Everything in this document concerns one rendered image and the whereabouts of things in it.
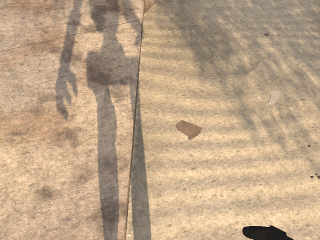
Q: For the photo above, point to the robot right hand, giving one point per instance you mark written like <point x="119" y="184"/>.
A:
<point x="264" y="233"/>

